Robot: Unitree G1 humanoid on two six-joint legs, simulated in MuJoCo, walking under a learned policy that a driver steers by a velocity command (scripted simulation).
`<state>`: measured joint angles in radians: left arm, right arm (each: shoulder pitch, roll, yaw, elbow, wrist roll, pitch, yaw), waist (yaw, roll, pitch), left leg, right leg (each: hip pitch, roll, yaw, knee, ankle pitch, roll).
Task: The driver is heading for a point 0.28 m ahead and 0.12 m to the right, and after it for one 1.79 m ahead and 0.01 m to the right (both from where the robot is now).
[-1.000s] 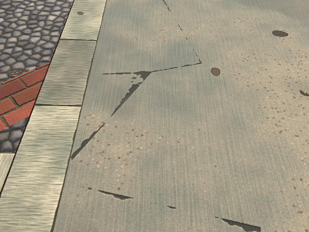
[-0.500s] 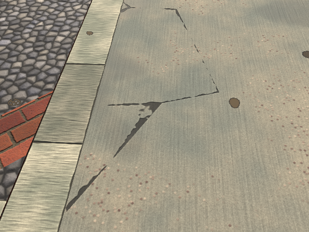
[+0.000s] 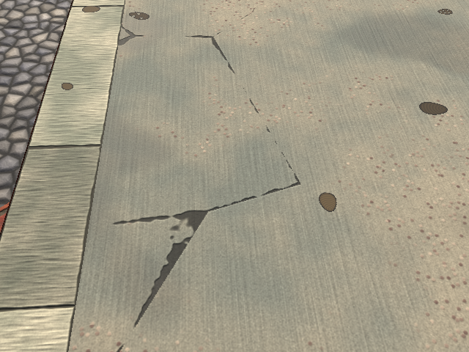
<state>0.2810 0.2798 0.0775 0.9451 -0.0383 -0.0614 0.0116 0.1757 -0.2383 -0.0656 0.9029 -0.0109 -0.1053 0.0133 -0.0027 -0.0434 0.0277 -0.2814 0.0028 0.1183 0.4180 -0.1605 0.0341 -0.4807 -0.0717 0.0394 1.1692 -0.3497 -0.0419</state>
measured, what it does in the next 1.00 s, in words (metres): walks ahead: right foot, then left foot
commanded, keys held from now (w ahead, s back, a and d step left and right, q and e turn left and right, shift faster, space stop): w+e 0.12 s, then e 0.24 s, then q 0.64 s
